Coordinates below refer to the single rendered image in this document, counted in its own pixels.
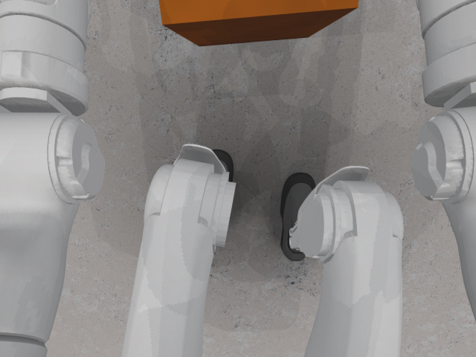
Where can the carton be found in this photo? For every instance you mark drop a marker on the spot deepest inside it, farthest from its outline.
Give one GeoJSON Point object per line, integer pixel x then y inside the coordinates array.
{"type": "Point", "coordinates": [222, 22]}

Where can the robot left foot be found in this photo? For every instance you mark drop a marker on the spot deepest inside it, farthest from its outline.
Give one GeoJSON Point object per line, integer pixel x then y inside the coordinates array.
{"type": "Point", "coordinates": [226, 161]}

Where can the robot right upper arm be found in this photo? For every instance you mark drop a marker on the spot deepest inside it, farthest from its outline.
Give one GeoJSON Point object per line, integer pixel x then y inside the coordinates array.
{"type": "Point", "coordinates": [444, 168]}

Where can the left robot forearm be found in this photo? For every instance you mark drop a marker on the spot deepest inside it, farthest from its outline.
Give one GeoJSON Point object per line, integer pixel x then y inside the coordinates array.
{"type": "Point", "coordinates": [42, 55]}

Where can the right robot forearm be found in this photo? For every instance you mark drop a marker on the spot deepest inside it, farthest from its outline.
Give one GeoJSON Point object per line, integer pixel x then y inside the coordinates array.
{"type": "Point", "coordinates": [449, 30]}

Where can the robot right shin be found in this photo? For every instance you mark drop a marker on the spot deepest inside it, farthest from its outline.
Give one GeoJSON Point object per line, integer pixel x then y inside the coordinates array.
{"type": "Point", "coordinates": [299, 238]}

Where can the robot left upper arm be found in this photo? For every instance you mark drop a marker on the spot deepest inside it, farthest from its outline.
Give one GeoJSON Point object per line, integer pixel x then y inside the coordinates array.
{"type": "Point", "coordinates": [49, 163]}

